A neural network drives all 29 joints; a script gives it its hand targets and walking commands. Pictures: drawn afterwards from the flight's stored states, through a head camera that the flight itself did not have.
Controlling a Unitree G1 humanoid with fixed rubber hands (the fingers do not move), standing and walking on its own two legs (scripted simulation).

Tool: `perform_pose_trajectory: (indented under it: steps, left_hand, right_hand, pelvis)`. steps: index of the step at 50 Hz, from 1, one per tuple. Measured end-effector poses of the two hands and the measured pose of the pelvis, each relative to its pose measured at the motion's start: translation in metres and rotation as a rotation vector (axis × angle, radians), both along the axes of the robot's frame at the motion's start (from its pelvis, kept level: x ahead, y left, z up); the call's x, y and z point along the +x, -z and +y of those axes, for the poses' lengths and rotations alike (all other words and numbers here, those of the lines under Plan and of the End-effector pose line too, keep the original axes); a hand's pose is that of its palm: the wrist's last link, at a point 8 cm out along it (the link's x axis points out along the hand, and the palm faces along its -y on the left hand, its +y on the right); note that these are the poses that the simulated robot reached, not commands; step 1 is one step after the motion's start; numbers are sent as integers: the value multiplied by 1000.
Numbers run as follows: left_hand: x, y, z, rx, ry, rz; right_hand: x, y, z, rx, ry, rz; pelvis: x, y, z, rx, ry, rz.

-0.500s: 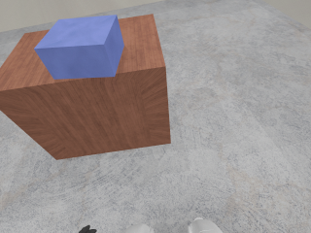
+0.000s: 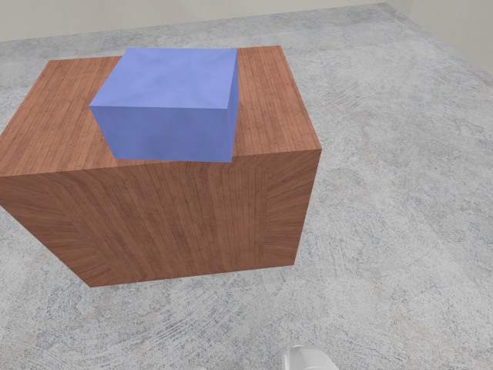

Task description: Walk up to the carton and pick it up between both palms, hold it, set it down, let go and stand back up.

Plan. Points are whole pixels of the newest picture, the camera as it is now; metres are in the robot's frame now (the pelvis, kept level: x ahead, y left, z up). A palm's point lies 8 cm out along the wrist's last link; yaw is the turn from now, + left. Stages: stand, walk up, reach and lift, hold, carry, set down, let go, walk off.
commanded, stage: walk up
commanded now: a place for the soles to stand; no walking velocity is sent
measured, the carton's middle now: (177, 102) +0.74 +0.18 +0.02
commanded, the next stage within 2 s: none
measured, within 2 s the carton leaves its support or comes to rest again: neither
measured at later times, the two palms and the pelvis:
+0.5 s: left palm out of the picture +0.16 +0.40 -0.13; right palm (295, 289) +0.29 -0.08 -0.11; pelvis +0.15 +0.15 +0.00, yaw +4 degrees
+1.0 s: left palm (31, 280) +0.32 +0.44 -0.09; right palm (266, 308) +0.26 -0.02 -0.11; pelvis +0.18 +0.22 +0.01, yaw -4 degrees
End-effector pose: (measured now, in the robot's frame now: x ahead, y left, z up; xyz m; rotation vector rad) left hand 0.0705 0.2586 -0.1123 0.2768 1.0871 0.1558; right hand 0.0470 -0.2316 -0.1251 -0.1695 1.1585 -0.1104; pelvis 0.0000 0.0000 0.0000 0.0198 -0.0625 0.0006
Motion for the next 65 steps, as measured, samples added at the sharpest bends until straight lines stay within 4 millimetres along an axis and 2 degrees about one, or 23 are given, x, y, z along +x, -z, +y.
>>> perform_pose_trajectory:
  steps: [4,6,8,13,17,20,23,26,30,36,41,48,54,59,65]
  left_hand:
    - [53,-14,-3,12,29,-116]
    - [65,-18,-2,25,15,-139]
    - [70,-22,4,34,-23,-132]
    - [69,-29,27,29,-90,-76]
    - [67,-26,55,19,-123,-19]
    - [72,-16,83,12,-140,19]
    - [83,3,118,4,-139,56]
    - [101,15,149,3,-137,90]
    - [138,12,172,9,-111,69]
    - [190,-3,175,-14,-27,-32]
    - [215,-9,169,-56,3,-90]
    - [245,-17,182,-75,58,-97]
    - [249,-17,185,-81,97,-89]
    - [236,-15,182,-90,115,-43]
    - [214,-14,179,-87,115,15]
  right_hand:
    - [3,18,4,13,-8,85]
    - [12,25,8,17,-19,124]
    - [28,26,14,21,-32,146]
    - [89,14,37,15,-88,104]
    - [146,1,67,12,-124,35]
    - [189,-7,97,11,-159,-27]
    - [227,-10,130,5,-174,-98]
    - [247,-13,157,7,-144,-150]
    - [250,-19,180,6,-71,-158]
    - [238,-8,198,9,-30,-113]
    - [230,4,203,25,8,-69]
    - [214,-8,211,4,46,-60]
    - [202,-21,206,-29,73,-44]
    - [199,-27,201,-36,89,-50]
    - [193,-25,197,-28,101,-42]
  pelvis:
    - [28,4,10,-8,3,-2]
    - [42,5,17,-24,-2,-3]
    - [55,2,27,-28,-9,-3]
    - [83,-10,54,-34,-35,-3]
    - [104,-15,79,-37,-51,1]
    - [121,-12,102,-41,-61,5]
    - [140,-1,130,-37,-64,4]
    - [151,5,151,-19,-62,0]
    - [161,0,168,-15,-47,5]
    - [173,-2,188,-2,7,7]
    - [177,-1,200,-15,32,-2]
    - [179,-10,217,-12,62,12]
    - [176,-17,220,-15,95,16]
    - [174,-21,220,-10,117,19]
    - [171,-23,218,-3,139,20]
